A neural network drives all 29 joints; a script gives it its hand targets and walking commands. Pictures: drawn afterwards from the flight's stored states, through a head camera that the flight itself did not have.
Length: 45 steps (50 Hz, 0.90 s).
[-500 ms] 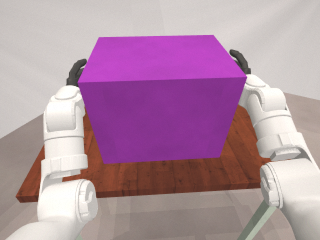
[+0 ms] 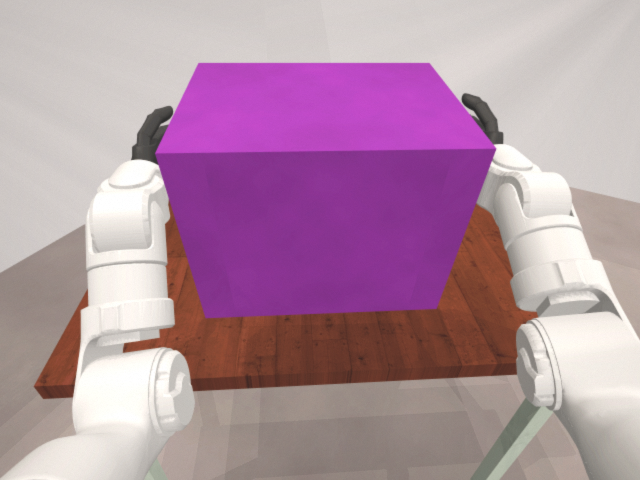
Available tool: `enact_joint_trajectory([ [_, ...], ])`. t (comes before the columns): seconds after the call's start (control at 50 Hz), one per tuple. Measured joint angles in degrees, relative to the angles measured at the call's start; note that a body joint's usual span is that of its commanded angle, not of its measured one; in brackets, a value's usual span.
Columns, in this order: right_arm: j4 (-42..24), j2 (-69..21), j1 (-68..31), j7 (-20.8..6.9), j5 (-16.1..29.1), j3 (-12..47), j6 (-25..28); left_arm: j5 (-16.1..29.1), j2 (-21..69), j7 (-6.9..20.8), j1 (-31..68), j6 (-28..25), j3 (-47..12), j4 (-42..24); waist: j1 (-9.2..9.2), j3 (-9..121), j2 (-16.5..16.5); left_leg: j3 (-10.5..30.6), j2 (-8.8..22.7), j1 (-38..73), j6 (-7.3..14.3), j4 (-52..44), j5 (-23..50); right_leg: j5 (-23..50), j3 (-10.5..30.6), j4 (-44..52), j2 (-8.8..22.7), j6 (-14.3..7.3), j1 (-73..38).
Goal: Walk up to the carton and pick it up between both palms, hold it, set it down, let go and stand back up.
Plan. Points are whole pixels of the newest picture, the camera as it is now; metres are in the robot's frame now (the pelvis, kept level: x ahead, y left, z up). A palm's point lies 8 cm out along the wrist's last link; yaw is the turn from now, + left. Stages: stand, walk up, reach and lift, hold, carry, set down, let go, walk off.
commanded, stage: hold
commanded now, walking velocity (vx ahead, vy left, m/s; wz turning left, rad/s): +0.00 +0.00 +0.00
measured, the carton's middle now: (319, 188) +0.39 +0.00 +0.23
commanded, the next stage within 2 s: none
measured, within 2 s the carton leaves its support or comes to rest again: neither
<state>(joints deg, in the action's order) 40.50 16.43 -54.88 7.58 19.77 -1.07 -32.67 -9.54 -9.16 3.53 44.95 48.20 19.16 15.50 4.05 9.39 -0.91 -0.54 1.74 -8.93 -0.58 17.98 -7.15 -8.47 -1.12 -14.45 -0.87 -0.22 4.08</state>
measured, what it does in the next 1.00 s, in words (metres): stands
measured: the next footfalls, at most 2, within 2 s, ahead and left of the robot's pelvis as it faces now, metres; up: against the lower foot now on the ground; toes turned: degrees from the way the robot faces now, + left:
none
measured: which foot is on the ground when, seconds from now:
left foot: down 0.00-1.00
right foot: down 0.00-1.00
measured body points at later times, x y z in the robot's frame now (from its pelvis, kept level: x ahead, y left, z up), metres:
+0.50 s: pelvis +0.01 +0.00 +0.00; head -0.07 +0.02 +0.44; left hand +0.38 +0.19 +0.26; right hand +0.39 -0.19 +0.28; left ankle +0.03 +0.12 -0.75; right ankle -0.01 -0.12 -0.75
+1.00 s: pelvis +0.00 +0.00 +0.00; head -0.08 +0.02 +0.44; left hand +0.38 +0.20 +0.26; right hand +0.39 -0.19 +0.28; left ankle +0.03 +0.12 -0.75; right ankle -0.01 -0.12 -0.75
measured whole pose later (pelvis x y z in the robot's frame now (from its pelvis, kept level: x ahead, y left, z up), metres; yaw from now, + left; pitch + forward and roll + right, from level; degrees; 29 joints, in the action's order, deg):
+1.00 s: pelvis +0.00 +0.00 +0.00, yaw +0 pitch -2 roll -1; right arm 39.7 16.4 -54.1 7.7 19.9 -0.4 -33.3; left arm -9.6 -9.0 3.9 44.2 48.4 19.4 15.0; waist 3.8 9.4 -1.1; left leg -0.4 1.8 -8.5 -0.7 17.5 -6.9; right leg -8.3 -1.2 -14.0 -1.0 -0.4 3.7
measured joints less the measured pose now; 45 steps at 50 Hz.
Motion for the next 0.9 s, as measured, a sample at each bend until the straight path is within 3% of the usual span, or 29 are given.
enact_joint_trajectory([
  [0.26,-2.36,1.51,1.44,0.52,1.80,2.72,-0.36,0.63,0.69,-0.44,-1.98,-0.21,-0.40,-2.00,-0.69,0.02,0.95,-0.59,0.06,0.35,0.20,0.46,-0.79,0.03,0.63,0.65,-0.01,0.26,-0.65],
  [0.74,-3.74,0.56,3.15,0.92,2.02,2.48,-0.98,0.18,1.05,0.10,-3.74,1.21,0.19,-4.36,0.46,0.18,-0.20,0.44,0.32,1.41,-0.47,0.12,-0.71,-0.54,-0.31,0.44,-0.39,-0.30,-1.78],
  [0.9,-1.42,-0.19,1.41,0.48,0.26,0.71,-0.84,-0.44,0.74,0.50,-1.20,0.52,0.99,-1.16,-0.19,-0.20,-0.28,0.21,0.18,1.38,-0.28,-0.41,-0.09,-0.17,-0.07,0.36,-0.24,-0.30,-1.38],
])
